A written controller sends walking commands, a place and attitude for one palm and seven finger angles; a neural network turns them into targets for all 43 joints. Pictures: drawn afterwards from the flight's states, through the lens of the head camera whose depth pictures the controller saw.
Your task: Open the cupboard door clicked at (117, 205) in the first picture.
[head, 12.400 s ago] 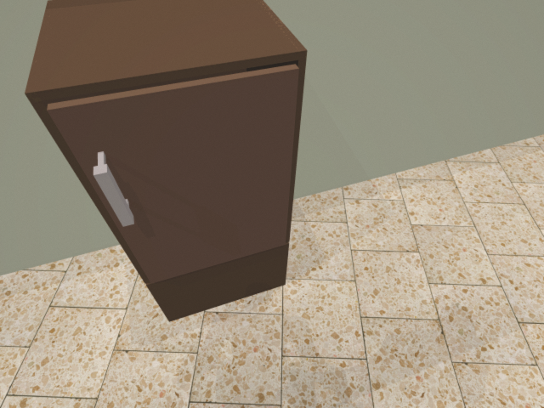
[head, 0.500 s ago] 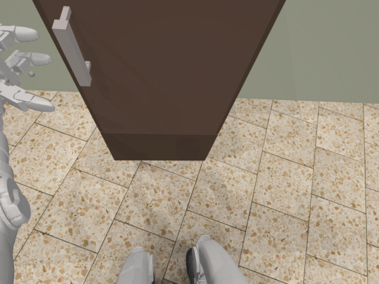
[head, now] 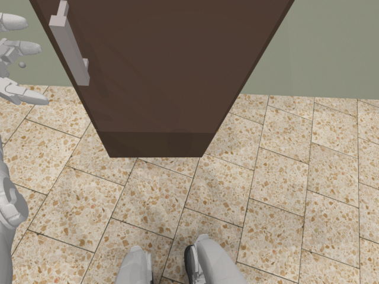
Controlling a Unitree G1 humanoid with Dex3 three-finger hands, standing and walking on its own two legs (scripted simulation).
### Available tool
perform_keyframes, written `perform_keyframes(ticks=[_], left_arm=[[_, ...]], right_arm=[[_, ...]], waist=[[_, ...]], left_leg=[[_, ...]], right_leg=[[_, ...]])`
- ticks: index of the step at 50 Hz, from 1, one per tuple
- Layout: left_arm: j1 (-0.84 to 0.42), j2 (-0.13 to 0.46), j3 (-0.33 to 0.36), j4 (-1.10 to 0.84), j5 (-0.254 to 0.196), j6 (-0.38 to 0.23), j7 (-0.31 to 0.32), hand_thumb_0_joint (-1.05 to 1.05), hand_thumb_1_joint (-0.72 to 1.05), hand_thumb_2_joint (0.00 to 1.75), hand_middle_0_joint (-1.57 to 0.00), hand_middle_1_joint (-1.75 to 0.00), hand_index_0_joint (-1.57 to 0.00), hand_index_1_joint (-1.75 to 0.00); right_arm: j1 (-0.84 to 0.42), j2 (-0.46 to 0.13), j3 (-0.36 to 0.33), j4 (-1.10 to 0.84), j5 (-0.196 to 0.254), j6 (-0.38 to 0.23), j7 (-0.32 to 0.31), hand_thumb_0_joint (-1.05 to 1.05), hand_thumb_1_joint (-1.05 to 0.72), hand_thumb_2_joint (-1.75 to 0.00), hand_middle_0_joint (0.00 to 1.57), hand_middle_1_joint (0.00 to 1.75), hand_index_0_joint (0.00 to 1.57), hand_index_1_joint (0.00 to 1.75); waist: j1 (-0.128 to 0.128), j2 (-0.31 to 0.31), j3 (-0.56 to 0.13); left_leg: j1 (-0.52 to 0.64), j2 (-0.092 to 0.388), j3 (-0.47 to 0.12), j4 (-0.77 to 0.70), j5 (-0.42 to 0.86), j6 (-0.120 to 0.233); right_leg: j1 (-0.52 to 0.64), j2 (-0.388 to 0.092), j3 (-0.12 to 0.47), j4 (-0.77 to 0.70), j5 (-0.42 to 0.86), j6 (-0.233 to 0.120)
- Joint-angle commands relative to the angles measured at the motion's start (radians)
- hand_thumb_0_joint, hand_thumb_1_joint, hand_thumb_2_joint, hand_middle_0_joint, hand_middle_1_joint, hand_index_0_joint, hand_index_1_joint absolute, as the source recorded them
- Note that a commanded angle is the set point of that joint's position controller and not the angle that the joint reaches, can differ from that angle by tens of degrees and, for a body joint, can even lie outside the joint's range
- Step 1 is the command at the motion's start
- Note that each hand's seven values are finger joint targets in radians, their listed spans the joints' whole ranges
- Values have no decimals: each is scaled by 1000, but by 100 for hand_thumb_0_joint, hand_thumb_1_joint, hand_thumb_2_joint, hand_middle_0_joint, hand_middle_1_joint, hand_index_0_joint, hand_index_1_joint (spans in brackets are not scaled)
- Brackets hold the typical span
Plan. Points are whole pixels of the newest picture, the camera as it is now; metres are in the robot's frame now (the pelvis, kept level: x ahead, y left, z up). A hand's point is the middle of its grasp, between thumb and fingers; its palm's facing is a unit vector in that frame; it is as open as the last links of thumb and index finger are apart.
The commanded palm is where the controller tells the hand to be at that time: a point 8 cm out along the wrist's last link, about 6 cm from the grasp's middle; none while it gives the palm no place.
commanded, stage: move the hooked fingers beside the handle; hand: left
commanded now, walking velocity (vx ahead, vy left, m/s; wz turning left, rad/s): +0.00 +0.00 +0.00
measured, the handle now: (74, 47) +0.56 +0.18 +0.08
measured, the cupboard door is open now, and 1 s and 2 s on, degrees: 0 0 0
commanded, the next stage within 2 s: slide the fingers in behind the handle in 0.44 s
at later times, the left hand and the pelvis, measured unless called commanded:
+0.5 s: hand (35, 70) +0.50 +0.23 +0.09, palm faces -0.04 -1.00 -0.04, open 14.0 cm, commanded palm +0.48 +0.28 +0.08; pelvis -0.01 -0.01 +0.00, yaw +1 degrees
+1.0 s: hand (52, 67) +0.51 +0.21 +0.08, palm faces -0.06 -1.00 -0.01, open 14.0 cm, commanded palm +0.49 +0.26 +0.08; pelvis -0.01 -0.02 +0.00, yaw +1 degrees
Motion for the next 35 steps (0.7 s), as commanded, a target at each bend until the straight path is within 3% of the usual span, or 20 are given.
perform_keyframes(ticks=[1,4,5,6,8,10,11,12,13,16,17,20,21,22,23,25,27,31,32,35], left_arm=[[-368,213,-26,-175,-35,-41,-2,0,-50,30,-30,-120,-30,-120],[-352,167,-68,-150,-24,-3,9,0,-50,30,-30,-120,-30,-120],[-356,161,-66,-163,-28,-9,13,0,-50,30,-30,-120,-30,-120],[-368,196,-36,-175,-28,-17,23,0,-50,30,-30,-120,-30,-120],[-368,203,-26,-209,-30,-46,38,0,-50,30,-30,-120,-30,-120],[-411,178,-40,-241,-39,-79,50,0,-50,30,-30,-120,-30,-120],[-413,211,-14,-234,-35,-89,57,0,-50,30,-30,-120,-30,-120],[-423,186,-38,-214,-29,-93,58,0,-50,30,-30,-120,-30,-120],[-435,214,-16,-217,-26,-99,64,0,-50,30,-30,-120,-30,-120],[-390,215,-13,-191,-17,-96,65,0,-50,30,-30,-120,-30,-120],[-396,231,-12,-180,-10,-91,66,0,-50,30,-30,-120,-30,-120],[-390,194,-41,-166,-14,-78,57,0,-50,30,-30,-120,-30,-120],[-382,212,-30,-148,-13,-73,54,0,-50,30,-30,-120,-30,-120],[-410,217,-35,-154,-12,-74,52,0,-50,30,-30,-120,-30,-120],[-413,216,-36,-163,-14,-76,50,0,-50,30,-30,-120,-30,-120],[-424,226,-20,-159,-28,-83,46,0,-50,30,-30,-120,-30,-120],[-449,290,15,-160,-24,-89,43,0,-50,30,-30,-120,-30,-120],[-433,205,-49,-151,-25,-91,31,0,-50,30,-30,-120,-30,-120],[-427,231,-34,-144,-22,-88,31,0,-50,30,-30,-120,-30,-120],[-418,233,-27,-112,-28,-64,31,0,-50,30,-30,-120,-30,-120]], right_arm=[[183,-209,-82,-25,1,-2,-11,0,-90,-90,20,30,20,30],[182,-208,-82,-35,2,4,-11,0,-90,-90,20,30,20,30],[180,-207,-82,-40,1,2,-13,0,-90,-90,20,30,20,30],[182,-209,-83,-39,-4,4,-11,0,-90,-90,20,30,20,30],[175,-204,-85,-45,-4,5,-10,0,-90,-90,20,30,20,30],[164,-198,-83,-49,-5,0,-11,0,-90,-90,20,30,20,30],[161,-201,-85,-42,-6,1,-11,0,-90,-90,20,30,20,30],[154,-197,-81,-42,-4,0,-10,0,-90,-90,20,30,20,30],[157,-201,-83,-38,-6,0,-12,0,-90,-90,20,30,20,30],[149,-197,-81,-45,-3,-2,-11,0,-90,-90,20,30,20,30],[149,-199,-78,-43,-2,-1,-14,0,-90,-90,20,30,20,30],[146,-196,-74,-53,2,-2,-17,0,-90,-90,20,30,20,30],[142,-199,-74,-51,3,0,-17,0,-90,-90,20,30,20,30],[144,-200,-71,-48,3,-1,-19,0,-90,-90,20,30,20,30],[141,-199,-72,-51,4,-2,-21,0,-90,-90,20,30,20,30],[142,-199,-71,-52,3,-8,-23,0,-90,-90,20,30,20,30],[141,-203,-71,-46,4,-14,-27,0,-90,-90,20,30,20,30],[141,-196,-70,-39,4,-21,-24,0,-90,-90,20,30,20,30],[143,-200,-70,-34,5,-21,-26,0,-90,-90,20,30,20,30],[146,-198,-67,-45,8,-24,-29,0,-90,-90,20,30,20,30]], waist=[[11,253,-508],[-1,206,-451],[10,238,-449],[14,212,-473],[19,190,-494],[11,203,-485],[20,207,-497],[10,214,-481],[13,196,-484],[28,209,-515],[23,189,-489],[16,177,-472],[22,182,-465],[10,155,-468],[14,169,-475],[6,134,-467],[10,133,-496],[6,179,-489],[5,160,-480],[6,136,-460]], left_leg=[[524,32,-69,-129,710,-48],[476,27,-64,-148,645,-39],[491,25,-67,-146,674,-45],[487,26,-67,-144,663,-46],[477,23,-63,-142,654,-45],[477,20,-63,-140,649,-48],[479,22,-61,-139,634,-50],[467,19,-59,-139,606,-48],[456,19,-62,-140,587,-46],[449,12,-50,-138,585,-40],[425,12,-52,-144,563,-38],[395,5,-42,-148,523,-24],[379,5,-37,-150,487,-24],[365,6,-40,-149,470,-18],[358,4,-37,-148,457,-17],[327,1,-30,-143,432,-7],[282,-1,-21,-134,400,-2],[315,-2,-20,-136,393,-5],[307,1,-22,-134,389,-4],[241,-7,-9,-133,354,6]], right_leg=[[170,8,-22,-76,289,-29],[177,5,-27,-85,274,-27],[165,5,-28,-80,276,-34],[183,5,-25,-78,281,-30],[216,4,-18,-75,294,-31],[209,5,-18,-67,295,-36],[217,4,-13,-69,289,-34],[208,3,-13,-68,274,-32],[220,1,-12,-67,268,-33],[257,0,-3,-67,289,-33],[261,-2,-5,-68,282,-32],[273,-2,0,-73,282,-33],[274,-4,2,-76,265,-31],[281,-4,5,-76,266,-29],[286,-5,9,-76,262,-30],[309,-3,14,-79,269,-31],[353,-6,32,-80,274,-27],[306,-7,26,-81,250,-29],[304,-7,26,-81,247,-28],[340,-8,36,-84,250,-28]])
